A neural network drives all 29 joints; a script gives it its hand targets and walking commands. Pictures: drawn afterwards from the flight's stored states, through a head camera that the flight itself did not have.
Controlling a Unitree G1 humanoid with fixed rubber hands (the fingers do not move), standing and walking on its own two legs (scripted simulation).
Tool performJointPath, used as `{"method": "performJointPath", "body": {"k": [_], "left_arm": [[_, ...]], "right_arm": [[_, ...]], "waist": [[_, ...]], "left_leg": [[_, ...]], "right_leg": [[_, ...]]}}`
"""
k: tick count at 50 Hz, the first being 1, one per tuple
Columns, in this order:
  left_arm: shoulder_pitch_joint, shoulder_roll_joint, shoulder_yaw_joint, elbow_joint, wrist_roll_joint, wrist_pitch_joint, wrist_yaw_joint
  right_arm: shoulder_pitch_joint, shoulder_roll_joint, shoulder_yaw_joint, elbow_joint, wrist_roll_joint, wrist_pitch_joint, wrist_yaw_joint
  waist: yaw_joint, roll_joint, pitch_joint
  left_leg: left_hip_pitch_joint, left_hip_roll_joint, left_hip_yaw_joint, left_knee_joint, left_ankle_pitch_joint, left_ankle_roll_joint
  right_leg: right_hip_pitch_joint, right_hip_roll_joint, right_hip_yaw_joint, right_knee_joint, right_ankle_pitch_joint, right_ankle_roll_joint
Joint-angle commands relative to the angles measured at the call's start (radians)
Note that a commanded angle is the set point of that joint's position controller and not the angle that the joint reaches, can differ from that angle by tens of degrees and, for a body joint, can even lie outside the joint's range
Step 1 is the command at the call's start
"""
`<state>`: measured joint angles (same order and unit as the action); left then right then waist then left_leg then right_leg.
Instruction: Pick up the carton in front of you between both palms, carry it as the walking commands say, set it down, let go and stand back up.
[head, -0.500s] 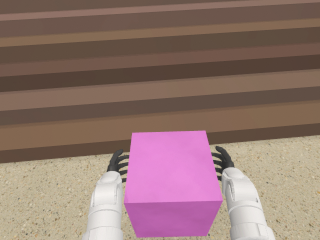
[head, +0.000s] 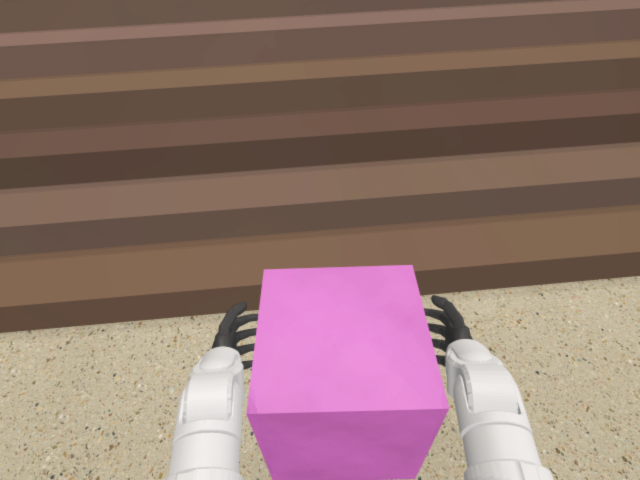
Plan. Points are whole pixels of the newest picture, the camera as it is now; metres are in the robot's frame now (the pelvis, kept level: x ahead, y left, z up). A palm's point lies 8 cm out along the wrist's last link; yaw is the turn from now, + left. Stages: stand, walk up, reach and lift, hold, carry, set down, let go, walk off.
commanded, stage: reach and lift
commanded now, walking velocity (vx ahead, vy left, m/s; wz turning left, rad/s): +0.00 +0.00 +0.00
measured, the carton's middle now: (341, 376) +0.30 +0.00 -0.04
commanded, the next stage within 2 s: hold in 0.24 s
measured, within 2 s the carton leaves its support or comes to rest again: neither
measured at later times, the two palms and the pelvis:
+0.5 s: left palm (221, 355) +0.28 +0.15 +0.05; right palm (463, 348) +0.28 -0.15 +0.05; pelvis -0.01 +0.00 +0.00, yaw +0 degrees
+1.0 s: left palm (222, 353) +0.28 +0.15 +0.05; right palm (462, 346) +0.28 -0.15 +0.05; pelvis -0.01 +0.00 +0.00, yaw +0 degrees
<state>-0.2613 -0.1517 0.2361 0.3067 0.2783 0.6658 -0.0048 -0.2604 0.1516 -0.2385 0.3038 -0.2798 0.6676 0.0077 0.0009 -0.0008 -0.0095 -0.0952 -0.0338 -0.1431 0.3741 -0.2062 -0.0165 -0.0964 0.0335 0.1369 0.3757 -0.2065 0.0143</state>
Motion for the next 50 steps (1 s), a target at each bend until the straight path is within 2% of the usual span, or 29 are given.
{"method": "performJointPath", "body": {"k": [1,12,17,22,24,29,36,50], "left_arm": [[-0.422,-0.927,-0.54,-0.051,-0.246,-0.015,-0.238],[-0.443,-0.924,-0.553,-0.078,-0.253,0.008,-0.239],[-0.463,-0.931,-0.612,-0.155,-0.292,0.043,-0.234],[-0.464,-0.868,-0.51,-0.055,-0.234,0.078,-0.23],[-0.502,-0.886,-0.508,-0.042,-0.234,0.073,-0.238],[-0.57,-0.937,-0.545,-0.071,-0.257,0.062,-0.246],[-0.554,-0.919,-0.519,-0.038,-0.244,0.063,-0.242],[-0.472,-0.899,-0.539,-0.107,-0.259,0.071,-0.234]], "right_arm": [[-0.414,0.936,0.537,-0.046,0.243,-0.016,0.23],[-0.441,0.929,0.553,-0.076,0.253,0.006,0.232],[-0.458,0.929,0.614,-0.152,0.29,0.04,0.228],[-0.46,0.866,0.51,-0.046,0.234,0.076,0.226],[-0.502,0.884,0.507,-0.041,0.235,0.07,0.234],[-0.568,0.928,0.547,-0.072,0.258,0.058,0.242],[-0.563,0.911,0.527,-0.048,0.244,0.058,0.24],[-0.466,0.907,0.545,-0.104,0.256,0.07,0.228]], "waist": [[-0.001,0.001,-0.237],[0.001,0.0,-0.219],[-0.002,0.005,-0.259],[-0.002,0.004,-0.086],[-0.001,0.001,-0.094],[-0.001,0.006,-0.189],[0.001,0.001,-0.168],[-0.002,-0.001,-0.192]], "left_leg": [[0.075,-0.075,0.077,-0.044,0.271,-0.009],[0.071,-0.073,0.078,-0.053,0.216,-0.006],[0.101,-0.071,0.07,-0.06,0.242,-0.009],[0.034,-0.066,0.083,-0.091,0.051,-0.002],[0.033,-0.063,0.088,-0.089,0.015,0.001],[0.064,-0.062,0.086,-0.07,0.078,-0.002],[0.059,-0.063,0.087,-0.074,0.059,0.0],[0.1,-0.07,0.081,-0.075,0.205,-0.007]], "right_leg": [[0.085,0.07,-0.07,-0.045,0.285,0.012],[0.08,0.072,-0.073,-0.052,0.225,0.01],[0.106,0.072,-0.073,-0.057,0.25,0.011],[0.042,0.065,-0.079,-0.089,0.052,0.002],[0.037,0.062,-0.082,-0.088,0.016,0.002],[0.066,0.063,-0.082,-0.069,0.073,0.003],[0.058,0.064,-0.083,-0.071,0.056,0.003],[0.105,0.066,-0.074,-0.077,0.208,0.01]]}}
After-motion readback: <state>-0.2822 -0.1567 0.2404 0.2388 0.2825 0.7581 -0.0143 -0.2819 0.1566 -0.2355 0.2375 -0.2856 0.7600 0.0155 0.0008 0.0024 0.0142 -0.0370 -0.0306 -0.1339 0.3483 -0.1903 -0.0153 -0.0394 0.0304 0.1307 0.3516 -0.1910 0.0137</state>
